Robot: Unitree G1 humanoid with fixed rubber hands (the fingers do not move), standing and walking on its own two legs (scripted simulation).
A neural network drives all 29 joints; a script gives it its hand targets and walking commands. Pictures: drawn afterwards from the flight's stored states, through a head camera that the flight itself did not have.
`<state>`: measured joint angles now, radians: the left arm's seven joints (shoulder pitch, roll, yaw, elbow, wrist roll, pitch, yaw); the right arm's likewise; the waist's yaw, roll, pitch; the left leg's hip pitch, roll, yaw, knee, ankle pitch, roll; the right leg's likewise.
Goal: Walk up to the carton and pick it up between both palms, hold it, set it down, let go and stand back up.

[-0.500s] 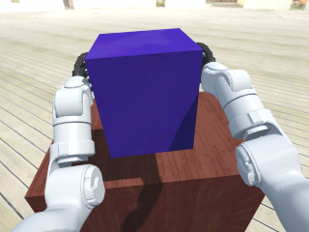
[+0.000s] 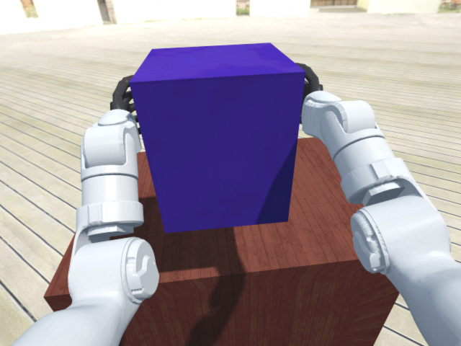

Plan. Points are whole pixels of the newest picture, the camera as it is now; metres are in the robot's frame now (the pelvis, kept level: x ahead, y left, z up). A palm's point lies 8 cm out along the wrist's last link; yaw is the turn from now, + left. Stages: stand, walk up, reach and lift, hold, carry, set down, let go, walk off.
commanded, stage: hold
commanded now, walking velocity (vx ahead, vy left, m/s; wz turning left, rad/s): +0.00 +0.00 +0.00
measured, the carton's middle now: (219, 134) +0.38 +0.01 +0.27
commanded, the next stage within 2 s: none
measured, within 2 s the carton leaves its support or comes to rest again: neither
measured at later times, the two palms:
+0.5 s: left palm (123, 125) +0.37 +0.16 +0.30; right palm (306, 106) +0.37 -0.14 +0.31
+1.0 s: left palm (125, 129) +0.38 +0.16 +0.29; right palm (304, 109) +0.37 -0.14 +0.30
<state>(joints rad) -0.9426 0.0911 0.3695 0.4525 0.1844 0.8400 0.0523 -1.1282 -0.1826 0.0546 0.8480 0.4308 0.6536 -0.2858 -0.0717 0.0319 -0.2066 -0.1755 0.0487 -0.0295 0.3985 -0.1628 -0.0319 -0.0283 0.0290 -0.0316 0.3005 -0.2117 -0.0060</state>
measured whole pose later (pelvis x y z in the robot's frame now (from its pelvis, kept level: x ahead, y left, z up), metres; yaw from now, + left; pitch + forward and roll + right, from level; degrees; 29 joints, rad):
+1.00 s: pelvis +0.00 +0.01 +0.00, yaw +0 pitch -3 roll -2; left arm -0.91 0.10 0.32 0.38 0.16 0.87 0.07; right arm -1.11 -0.19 0.07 0.80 0.47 0.66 -0.30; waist -0.09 0.00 -0.18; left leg -0.20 0.05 -0.03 0.43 -0.19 -0.03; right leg -0.03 0.03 -0.02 0.29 -0.21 0.00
